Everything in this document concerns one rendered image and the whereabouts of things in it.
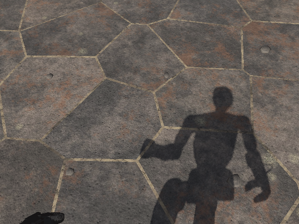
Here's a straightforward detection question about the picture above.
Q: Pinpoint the robot left hand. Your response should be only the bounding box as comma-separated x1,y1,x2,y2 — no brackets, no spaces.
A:
20,212,64,224

